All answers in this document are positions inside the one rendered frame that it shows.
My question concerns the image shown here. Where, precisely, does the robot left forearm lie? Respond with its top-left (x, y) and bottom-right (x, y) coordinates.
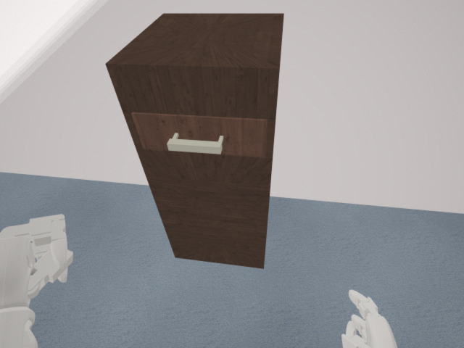
top-left (0, 307), bottom-right (38, 348)

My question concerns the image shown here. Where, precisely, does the cabinet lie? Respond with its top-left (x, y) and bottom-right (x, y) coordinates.
top-left (105, 13), bottom-right (284, 269)

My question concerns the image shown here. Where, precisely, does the left robot hand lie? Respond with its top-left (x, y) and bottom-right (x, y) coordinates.
top-left (0, 214), bottom-right (73, 309)

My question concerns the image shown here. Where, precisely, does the drawer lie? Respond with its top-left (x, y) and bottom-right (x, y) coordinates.
top-left (131, 112), bottom-right (268, 157)

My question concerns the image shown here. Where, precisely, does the right robot hand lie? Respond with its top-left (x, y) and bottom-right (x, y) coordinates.
top-left (341, 290), bottom-right (397, 348)

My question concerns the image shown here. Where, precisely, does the handle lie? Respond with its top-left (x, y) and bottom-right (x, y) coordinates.
top-left (167, 133), bottom-right (223, 154)

